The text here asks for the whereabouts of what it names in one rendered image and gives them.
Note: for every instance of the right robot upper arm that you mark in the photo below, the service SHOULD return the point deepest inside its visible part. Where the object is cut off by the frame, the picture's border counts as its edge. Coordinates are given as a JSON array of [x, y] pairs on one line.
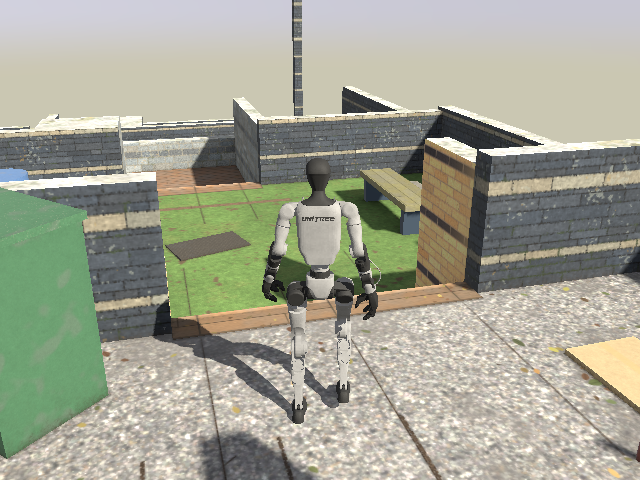
[[350, 211]]

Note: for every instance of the left robot upper arm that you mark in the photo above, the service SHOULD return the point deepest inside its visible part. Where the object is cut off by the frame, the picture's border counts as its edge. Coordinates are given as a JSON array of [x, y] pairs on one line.
[[287, 212]]

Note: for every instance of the right robot forearm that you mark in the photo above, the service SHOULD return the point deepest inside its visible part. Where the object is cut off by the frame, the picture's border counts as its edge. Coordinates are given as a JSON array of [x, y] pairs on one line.
[[365, 273]]

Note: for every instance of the right robot thigh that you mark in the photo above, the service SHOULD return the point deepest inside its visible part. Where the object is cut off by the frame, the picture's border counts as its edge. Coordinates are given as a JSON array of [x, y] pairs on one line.
[[344, 294]]

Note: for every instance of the left robot forearm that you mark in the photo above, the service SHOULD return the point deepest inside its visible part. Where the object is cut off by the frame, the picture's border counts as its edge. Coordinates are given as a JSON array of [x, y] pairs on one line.
[[272, 266]]

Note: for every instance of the robot left shin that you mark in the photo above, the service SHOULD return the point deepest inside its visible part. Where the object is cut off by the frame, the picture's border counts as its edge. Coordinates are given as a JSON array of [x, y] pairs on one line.
[[297, 376]]

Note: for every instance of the left robot hand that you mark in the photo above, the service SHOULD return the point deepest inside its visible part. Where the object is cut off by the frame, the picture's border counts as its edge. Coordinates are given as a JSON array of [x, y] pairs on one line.
[[266, 287]]

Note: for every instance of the right robot hand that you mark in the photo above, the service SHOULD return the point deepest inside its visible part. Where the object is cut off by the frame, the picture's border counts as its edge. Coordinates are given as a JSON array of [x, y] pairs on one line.
[[373, 304]]

